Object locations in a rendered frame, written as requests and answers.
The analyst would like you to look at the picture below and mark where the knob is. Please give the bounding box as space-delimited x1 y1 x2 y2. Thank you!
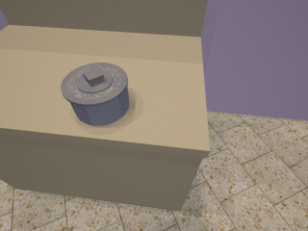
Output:
83 67 104 84

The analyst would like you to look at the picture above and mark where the table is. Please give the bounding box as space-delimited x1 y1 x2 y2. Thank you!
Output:
0 0 210 212

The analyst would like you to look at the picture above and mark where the lid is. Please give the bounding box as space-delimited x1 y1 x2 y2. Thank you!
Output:
61 63 128 107

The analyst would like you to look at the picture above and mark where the pot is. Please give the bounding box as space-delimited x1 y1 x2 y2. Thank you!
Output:
70 86 130 126

